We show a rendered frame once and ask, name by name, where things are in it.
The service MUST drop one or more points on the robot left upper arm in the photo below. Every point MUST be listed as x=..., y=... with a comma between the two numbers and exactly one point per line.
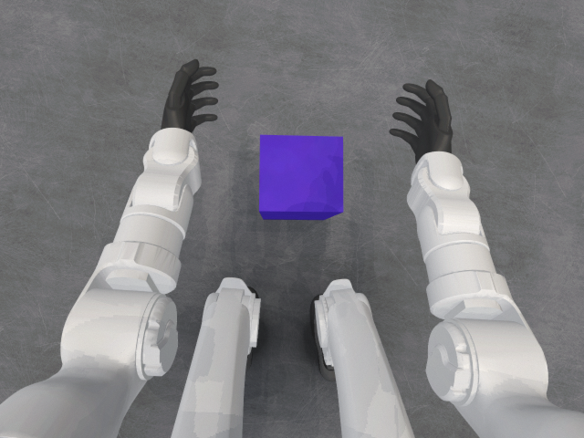
x=115, y=341

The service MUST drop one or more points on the robot left forearm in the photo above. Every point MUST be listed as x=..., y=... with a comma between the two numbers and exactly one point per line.
x=144, y=255

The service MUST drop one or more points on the right robot hand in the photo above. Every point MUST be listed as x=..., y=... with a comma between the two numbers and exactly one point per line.
x=434, y=131

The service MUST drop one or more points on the robot right shin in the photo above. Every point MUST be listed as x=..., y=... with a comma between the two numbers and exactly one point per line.
x=337, y=285

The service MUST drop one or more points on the carton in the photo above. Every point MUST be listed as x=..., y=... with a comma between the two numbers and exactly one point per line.
x=300, y=177

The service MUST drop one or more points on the robot right upper arm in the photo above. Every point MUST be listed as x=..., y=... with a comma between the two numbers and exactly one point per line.
x=494, y=373

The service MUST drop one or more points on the robot left foot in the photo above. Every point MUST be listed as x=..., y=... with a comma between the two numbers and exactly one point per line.
x=249, y=357

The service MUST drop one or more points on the robot right forearm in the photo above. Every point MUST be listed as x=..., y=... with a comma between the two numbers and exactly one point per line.
x=461, y=272

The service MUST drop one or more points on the left robot hand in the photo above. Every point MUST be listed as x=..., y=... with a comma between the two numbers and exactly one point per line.
x=179, y=107

